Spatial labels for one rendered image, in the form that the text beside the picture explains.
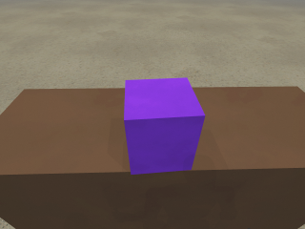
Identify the carton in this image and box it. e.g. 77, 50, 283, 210
124, 77, 205, 175

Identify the pedestal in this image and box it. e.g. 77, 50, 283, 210
0, 86, 305, 229

